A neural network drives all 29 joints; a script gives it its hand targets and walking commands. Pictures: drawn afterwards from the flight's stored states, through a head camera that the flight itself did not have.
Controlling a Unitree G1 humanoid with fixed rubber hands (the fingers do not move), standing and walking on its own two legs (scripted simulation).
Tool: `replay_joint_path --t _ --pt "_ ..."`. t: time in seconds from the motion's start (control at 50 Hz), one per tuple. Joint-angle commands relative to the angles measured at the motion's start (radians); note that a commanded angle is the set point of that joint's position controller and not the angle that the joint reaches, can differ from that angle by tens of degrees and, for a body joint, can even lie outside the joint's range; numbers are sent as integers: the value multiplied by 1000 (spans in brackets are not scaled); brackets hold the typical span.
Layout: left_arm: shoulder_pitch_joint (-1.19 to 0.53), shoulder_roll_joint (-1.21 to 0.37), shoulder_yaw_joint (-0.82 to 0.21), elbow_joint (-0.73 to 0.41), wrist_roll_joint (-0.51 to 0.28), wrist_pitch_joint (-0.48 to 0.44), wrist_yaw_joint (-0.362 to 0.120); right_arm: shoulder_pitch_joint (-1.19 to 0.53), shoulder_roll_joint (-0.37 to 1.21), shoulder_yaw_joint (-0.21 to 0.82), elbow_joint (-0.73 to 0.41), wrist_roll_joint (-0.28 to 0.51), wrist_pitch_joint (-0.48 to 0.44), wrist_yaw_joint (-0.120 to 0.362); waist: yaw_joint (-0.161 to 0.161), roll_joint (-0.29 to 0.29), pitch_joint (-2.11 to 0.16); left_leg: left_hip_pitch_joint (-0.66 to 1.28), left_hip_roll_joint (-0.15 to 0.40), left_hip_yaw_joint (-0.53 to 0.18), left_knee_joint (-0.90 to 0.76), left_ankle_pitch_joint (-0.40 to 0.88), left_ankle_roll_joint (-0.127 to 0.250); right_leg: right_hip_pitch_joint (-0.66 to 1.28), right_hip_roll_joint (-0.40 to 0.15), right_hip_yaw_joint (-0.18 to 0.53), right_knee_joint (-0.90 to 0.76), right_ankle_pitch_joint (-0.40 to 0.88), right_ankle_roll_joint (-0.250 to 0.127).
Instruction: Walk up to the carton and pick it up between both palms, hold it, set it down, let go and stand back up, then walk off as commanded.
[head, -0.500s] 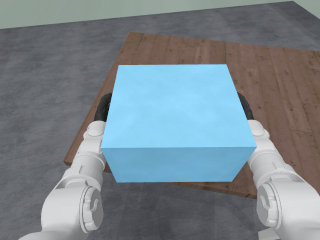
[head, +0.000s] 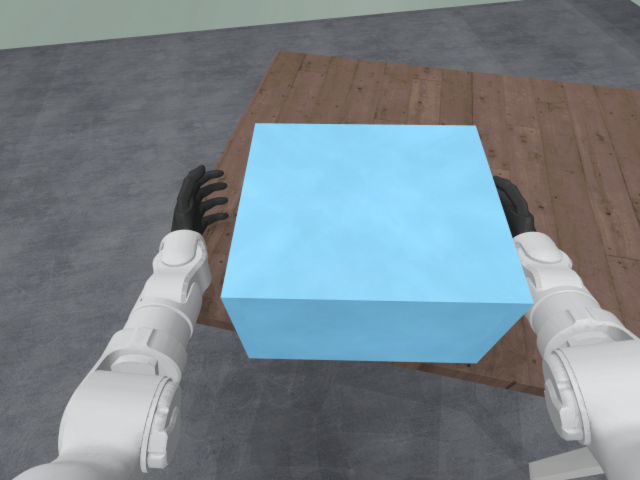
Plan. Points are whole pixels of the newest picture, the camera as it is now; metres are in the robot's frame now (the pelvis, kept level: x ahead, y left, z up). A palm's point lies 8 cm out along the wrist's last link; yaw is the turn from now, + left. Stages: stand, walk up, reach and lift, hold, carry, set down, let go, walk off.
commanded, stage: set down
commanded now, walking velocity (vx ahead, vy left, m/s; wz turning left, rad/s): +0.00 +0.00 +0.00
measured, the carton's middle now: (363, 240) +0.41 +0.02 +0.07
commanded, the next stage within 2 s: none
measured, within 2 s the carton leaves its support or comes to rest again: neither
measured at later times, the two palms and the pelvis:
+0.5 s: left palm (173, 267) +0.34 +0.24 +0.08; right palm (572, 262) +0.40 -0.23 +0.08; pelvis -0.01 +0.00 +0.00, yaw +0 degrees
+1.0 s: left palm (176, 278) +0.32 +0.22 +0.09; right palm (587, 306) +0.35 -0.23 +0.07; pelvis -0.01 -0.01 +0.00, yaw +1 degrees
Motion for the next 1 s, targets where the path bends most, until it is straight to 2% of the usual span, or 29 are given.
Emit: replay_joint_path --t 0.0,0.02,0.06,0.1,0.12,0.14,0.18,0.2,0.24,0.26,0.28,0.32,0.38,0.4,0.42,0.46,0.5,0.56,0.58,0.6,0.66,0.7,0.74,0.76,0.78,0.84,0.86,0.96,0.98 --pt "-241 135 -116 -359 -86 18 5 -289 -358 -46 -432 152 -120 -13 -124 45 -858 503 -29 -65 178 634 -62 214 105 18 35 433 -9" --pt "-193 135 -86 -329 -62 62 -18 -264 -357 -29 -418 154 -105 -16 -117 30 -773 466 -37 -60 158 605 -54 267 98 26 39 470 -2" --pt "-253 170 -4 -174 -16 124 -56 -331 -329 18 -331 149 -54 -21 -61 -12 -544 341 -63 -27 98 408 -32 323 63 47 32 399 21" --pt "-250 195 54 -84 13 152 -79 -347 -292 91 -299 162 -16 -21 -6 -59 -409 274 -78 -3 59 299 -17 389 40 58 36 389 41" --pt "-206 199 75 -92 30 158 -87 -316 -281 118 -290 175 -4 -17 6 -78 -381 271 -80 -2 46 285 -13 424 34 61 38 399 46" --pt "-128 180 82 -158 47 167 -91 -248 -278 145 -303 198 1 -11 3 -73 -362 292 -79 -9 39 309 -12 468 33 67 43 450 47" --pt "-87 178 98 -281 61 151 -88 -189 -258 189 -367 225 -5 1 8 -75 -382 300 -80 -15 30 340 -8 520 29 78 50 485 54" --pt "-117 187 105 -331 60 139 -78 -214 -251 197 -399 229 -12 7 19 -73 -400 296 -82 -13 30 334 -7 508 27 79 50 453 56" --pt "-151 206 102 -431 43 110 -53 -215 -249 179 -458 233 -23 21 19 -56 -471 303 -79 -13 25 315 -5 481 28 83 55 392 50" --pt "-81 187 74 -564 29 100 -39 -148 -266 158 -526 243 -40 28 -4 -42 -539 352 -70 -26 31 374 -10 496 40 72 67 436 42" --pt "-65 193 74 -651 21 93 -28 -135 -291 130 -575 242 -51 31 -11 -32 -598 381 -68 -34 36 412 -13 486 46 67 72 455 39" --pt "38 178 54 -793 21 104 -19 -36 -330 78 -625 246 -63 34 -58 4 -637 451 -66 -57 48 497 -21 479 60 57 73 528 26" --pt "160 157 51 -871 35 177 -23 93 -373 4 -637 224 -31 40 -99 34 -568 512 -66 -80 32 479 -21 443 70 51 38 439 9" --pt "113 171 58 -827 31 203 -29 57 -373 -20 -628 204 -12 39 -103 24 -515 496 -70 -78 26 414 -19 404 65 52 22 354 8" --pt "200 149 48 -857 32 232 -33 126 -371 -26 -652 204 0 41 -117 16 -486 517 -68 -86 20 405 -15 419 67 51 10 347 3" --pt "211 139 41 -854 23 279 -40 136 -359 -46 -679 186 24 39 -128 -3 -402 486 -73 -87 1 298 -10 388 61 51 -13 236 3" --pt "174 147 32 -842 2 308 -41 100 -343 -73 -709 167 47 38 -132 -18 -345 438 -74 -89 -11 170 -3 349 53 52 -24 109 1" --pt "192 164 29 -910 -18 337 -28 126 -329 -97 -792 163 77 40 -130 -22 -316 407 -70 -98 -28 59 10 337 44 59 -25 27 -2" --pt "139 184 32 -894 -25 337 -24 90 -326 -114 -796 153 86 41 -129 -19 -316 381 -72 -97 -29 12 16 317 38 64 -22 -19 -1" --pt "162 184 24 -889 -31 342 -20 114 -320 -122 -809 154 95 43 -130 -25 -304 369 -69 -105 -34 -22 22 316 36 65 -19 -43 -3" --pt "119 207 44 -840 -36 356 -7 99 -302 -127 -830 149 130 51 -104 -37 -281 301 -71 -101 -49 -123 41 297 21 89 -16 -160 -1" --pt "153 213 61 -838 -37 361 1 143 -287 -113 -865 163 146 55 -80 -57 -283 291 -69 -101 -56 -134 50 311 14 103 -18 -194 2" --pt "217 211 81 -889 -29 374 6 215 -288 -109 -908 173 156 54 -71 -57 -301 317 -67 -97 -58 -84 49 339 17 103 -14 -143 4" --pt "147 224 90 -859 -30 379 6 162 -290 -114 -904 169 165 52 -68 -52 -301 295 -70 -88 -58 -99 51 324 14 104 -12 -167 5" --pt "207 209 88 -898 -29 382 7 218 -293 -115 -921 172 165 52 -74 -57 -309 323 -66 -90 -60 -57 49 343 19 96 -14 -119 5" --pt "239 197 98 -977 -15 404 5 261 -322 -141 -965 170 168 45 -91 -45 -339 371 -67 -81 -57 25 44 369 27 80 -9 -26 4" --pt "267 194 105 -997 -10 411 1 290 -333 -152 -976 169 167 40 -96 -43 -346 393 -68 -77 -55 69 40 388 31 75 -10 30 4" --pt "603 129 101 -1302 24 471 -40 598 -407 -170 -1145 198 138 16 -169 -53 -387 557 -69 -105 -12 432 12 559 59 58 14 499 4" --pt "624 133 112 -1329 33 485 -50 623 -418 -166 -1156 198 141 10 -174 -51 -354 550 -73 -109 -12 458 8 566 57 64 17 547 6"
